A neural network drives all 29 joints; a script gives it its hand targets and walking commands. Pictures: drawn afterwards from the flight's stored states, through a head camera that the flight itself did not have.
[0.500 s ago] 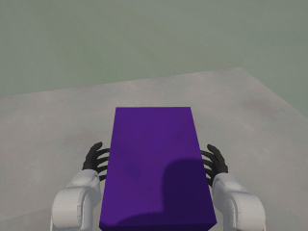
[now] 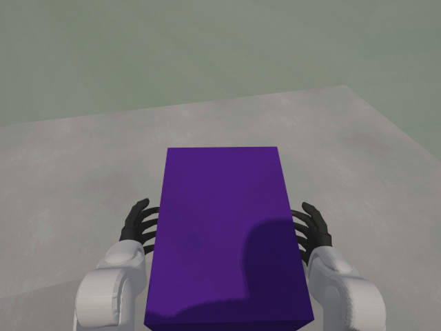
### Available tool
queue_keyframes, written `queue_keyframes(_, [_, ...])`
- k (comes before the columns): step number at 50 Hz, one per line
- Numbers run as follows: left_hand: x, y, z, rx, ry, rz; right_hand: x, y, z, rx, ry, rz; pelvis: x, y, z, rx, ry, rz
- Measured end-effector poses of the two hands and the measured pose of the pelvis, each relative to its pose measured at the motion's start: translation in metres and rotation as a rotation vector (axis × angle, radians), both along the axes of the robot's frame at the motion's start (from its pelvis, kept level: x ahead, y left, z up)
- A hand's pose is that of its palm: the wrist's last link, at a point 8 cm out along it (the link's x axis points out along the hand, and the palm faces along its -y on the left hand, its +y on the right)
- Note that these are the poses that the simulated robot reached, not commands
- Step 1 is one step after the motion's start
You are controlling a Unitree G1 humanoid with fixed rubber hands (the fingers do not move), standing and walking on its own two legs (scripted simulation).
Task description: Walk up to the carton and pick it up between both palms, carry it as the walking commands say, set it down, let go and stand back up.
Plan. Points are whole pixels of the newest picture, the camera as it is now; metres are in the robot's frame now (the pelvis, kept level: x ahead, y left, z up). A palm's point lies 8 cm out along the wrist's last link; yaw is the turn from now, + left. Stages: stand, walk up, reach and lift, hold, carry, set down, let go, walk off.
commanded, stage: carry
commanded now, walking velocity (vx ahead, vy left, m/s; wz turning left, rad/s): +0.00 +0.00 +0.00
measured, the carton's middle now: (223, 248) +0.28 +0.00 +0.02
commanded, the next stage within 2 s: none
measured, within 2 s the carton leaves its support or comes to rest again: neither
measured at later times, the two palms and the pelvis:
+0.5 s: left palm (178, 267) +0.20 +0.07 +0.10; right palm (367, 254) +0.23 -0.22 +0.10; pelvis -0.02 -0.10 +0.01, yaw +8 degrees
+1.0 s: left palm (202, 292) +0.17 +0.03 +0.10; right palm (380, 248) +0.24 -0.25 +0.10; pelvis -0.02 -0.17 +0.01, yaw +15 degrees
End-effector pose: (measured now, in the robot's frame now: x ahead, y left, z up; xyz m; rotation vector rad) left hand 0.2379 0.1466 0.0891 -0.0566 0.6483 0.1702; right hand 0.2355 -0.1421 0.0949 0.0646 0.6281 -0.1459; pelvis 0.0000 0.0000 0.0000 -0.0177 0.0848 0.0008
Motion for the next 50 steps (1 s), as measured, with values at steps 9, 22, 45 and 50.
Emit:
queue_keyframes(9, [-0.016,-0.033,0.008,0.007,0.018,0.016,-0.013,-0.033,0.003,0.004,0.018,0.018,-0.009,-0.036,0.008,0.034,-0.024,-0.004])
queue_keyframes(22, [-0.031,-0.071,0.015,0.023,0.020,0.047,-0.016,-0.071,0.010,0.016,0.020,0.051,-0.023,-0.082,0.014,0.003,-0.015,0.105])
queue_keyframes(45, [-0.070,-0.099,-0.004,-0.013,0.028,0.291,0.012,-0.088,-0.004,-0.018,0.028,0.294,-0.022,-0.162,0.004,0.029,-0.013,0.268])
queue_keyframes(50, [-0.068,-0.113,0.007,0.013,0.015,0.273,0.008,-0.104,0.001,0.004,0.014,0.278,-0.025,-0.173,0.007,0.025,-0.018,0.268])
